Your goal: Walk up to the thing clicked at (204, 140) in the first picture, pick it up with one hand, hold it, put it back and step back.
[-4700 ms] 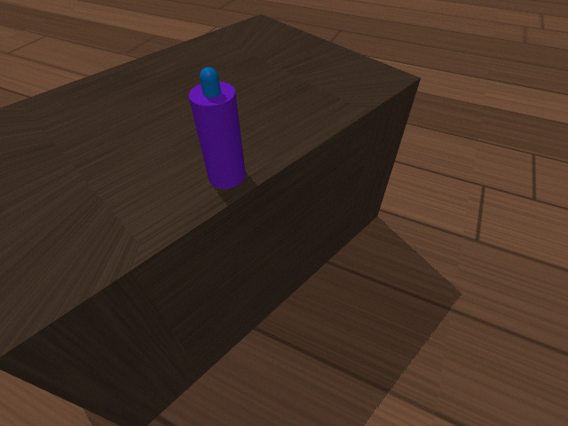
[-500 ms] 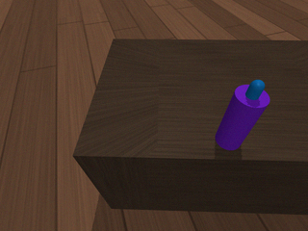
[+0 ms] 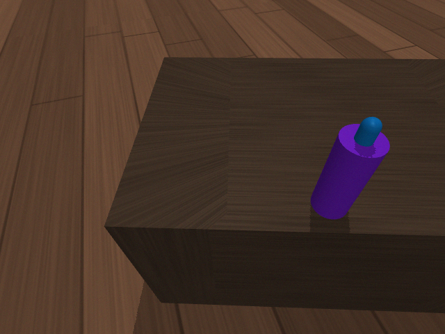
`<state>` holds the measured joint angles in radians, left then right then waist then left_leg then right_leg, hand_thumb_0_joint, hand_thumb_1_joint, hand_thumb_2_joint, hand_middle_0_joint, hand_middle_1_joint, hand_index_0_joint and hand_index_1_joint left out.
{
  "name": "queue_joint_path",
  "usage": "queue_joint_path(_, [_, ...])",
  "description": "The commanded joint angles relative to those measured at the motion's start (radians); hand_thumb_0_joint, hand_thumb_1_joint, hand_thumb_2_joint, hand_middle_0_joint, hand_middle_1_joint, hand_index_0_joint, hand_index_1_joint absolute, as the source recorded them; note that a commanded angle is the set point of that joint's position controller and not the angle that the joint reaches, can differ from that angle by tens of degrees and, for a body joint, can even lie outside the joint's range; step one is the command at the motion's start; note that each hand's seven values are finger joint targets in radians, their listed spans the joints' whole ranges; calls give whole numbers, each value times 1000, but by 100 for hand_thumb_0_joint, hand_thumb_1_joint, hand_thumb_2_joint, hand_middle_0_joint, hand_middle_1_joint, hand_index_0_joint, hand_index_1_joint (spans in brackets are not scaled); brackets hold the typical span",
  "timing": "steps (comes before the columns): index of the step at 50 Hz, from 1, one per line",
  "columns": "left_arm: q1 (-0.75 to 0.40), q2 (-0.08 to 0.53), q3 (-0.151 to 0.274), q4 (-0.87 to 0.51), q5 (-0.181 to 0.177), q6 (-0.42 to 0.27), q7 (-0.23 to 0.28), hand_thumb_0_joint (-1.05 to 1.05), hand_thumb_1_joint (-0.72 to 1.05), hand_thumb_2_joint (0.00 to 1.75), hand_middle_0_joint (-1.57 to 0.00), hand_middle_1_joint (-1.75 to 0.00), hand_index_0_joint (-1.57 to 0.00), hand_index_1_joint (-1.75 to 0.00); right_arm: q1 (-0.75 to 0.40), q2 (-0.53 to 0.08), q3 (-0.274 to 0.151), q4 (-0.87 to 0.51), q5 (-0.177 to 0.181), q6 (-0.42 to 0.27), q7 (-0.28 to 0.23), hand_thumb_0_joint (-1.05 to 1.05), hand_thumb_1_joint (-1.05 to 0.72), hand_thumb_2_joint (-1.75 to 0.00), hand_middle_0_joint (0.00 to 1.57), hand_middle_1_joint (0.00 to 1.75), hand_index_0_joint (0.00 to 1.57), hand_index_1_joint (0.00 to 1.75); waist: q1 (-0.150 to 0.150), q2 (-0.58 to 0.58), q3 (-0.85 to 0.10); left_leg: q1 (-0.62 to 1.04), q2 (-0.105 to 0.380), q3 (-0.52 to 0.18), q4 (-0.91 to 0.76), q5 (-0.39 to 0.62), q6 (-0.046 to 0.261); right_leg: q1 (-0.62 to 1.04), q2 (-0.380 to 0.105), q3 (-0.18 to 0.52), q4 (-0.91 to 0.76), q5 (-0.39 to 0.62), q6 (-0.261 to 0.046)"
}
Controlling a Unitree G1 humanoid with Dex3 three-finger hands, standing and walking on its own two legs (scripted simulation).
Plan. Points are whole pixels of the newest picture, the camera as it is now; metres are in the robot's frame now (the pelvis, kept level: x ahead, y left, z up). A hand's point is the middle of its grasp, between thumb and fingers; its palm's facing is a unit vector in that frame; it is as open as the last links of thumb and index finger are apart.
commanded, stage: stand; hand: right
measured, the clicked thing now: (347, 169) +0.41 -0.23 +0.05
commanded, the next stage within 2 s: rise first in 1.56 s
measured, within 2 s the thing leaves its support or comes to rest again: neither
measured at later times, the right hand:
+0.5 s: hand out of the picture +0.07 -0.26 -0.16, palm faces -0.02 +0.94 -0.34, open 7.4 cm
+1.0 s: hand out of the picture +0.07 -0.25 -0.16, palm faces -0.02 +0.94 -0.34, open 7.4 cm
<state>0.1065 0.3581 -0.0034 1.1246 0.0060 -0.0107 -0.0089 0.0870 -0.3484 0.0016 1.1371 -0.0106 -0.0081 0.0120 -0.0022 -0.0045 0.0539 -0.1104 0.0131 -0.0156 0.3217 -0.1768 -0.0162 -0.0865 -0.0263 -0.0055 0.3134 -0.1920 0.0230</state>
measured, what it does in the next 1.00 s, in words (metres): stands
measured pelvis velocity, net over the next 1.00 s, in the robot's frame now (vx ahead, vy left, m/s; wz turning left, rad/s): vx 0.00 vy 0.00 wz -0.01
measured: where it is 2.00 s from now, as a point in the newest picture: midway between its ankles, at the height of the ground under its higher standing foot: outside the picture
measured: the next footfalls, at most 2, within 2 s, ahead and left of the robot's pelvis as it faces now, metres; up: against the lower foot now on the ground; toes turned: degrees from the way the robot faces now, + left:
none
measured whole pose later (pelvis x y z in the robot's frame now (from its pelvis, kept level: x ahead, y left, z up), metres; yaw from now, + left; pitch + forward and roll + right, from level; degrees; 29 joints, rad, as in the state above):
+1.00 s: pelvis +0.00 +0.00 +0.00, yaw +0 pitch -2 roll +0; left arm 0.12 0.36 -0.01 1.11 0.01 -0.01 -0.01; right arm 0.11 -0.35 0.00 1.13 -0.01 -0.01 0.01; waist 0.00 0.00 0.05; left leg -0.11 0.02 -0.01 0.32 -0.18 -0.02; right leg -0.09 -0.02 0.00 0.32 -0.19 0.02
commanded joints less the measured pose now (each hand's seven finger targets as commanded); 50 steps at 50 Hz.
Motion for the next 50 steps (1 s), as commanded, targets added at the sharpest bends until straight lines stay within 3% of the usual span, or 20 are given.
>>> queue_joint_path(1, [-40, 218, 45, -59, 3, -18, 16, 0, 90, 90, -20, -30, -20, -30, -38, -219, -41, -64, 4, -20, -19, 0, -90, -90, 20, 30, 20, 30, -1, 8, -90, 26, 115, -75, -36, 183, 30, 4, -111, 73, -40, 155, -36])
queue_joint_path(10, [-28, 213, 43, -60, 3, -19, 16, 0, 90, 90, -20, -30, -20, -30, -31, -219, -40, -60, 3, -18, -17, 0, -90, -90, 20, 30, 20, 30, 3, 11, -69, 10, 108, -72, -41, 135, 29, -13, -107, 80, -57, 129, -35])
queue_joint_path(42, [-14, 215, 43, -66, 3, -17, 15, 0, 90, 90, -20, -30, -20, -30, -19, -217, -39, -71, 2, -21, -19, 0, -90, -90, 20, 30, 20, 30, 7, 17, -80, 25, 115, -70, -39, 176, 34, -5, -108, 81, -37, 171, -39])
queue_joint_path(50, [-12, 217, 45, -66, 5, -17, 16, 0, 90, 90, -20, -30, -20, -30, -17, -221, -41, -73, 2, -23, -20, 0, -90, -90, 20, 30, 20, 30, 6, 11, -74, 29, 118, -75, -45, 152, 31, -14, -105, 78, -39, 133, -39])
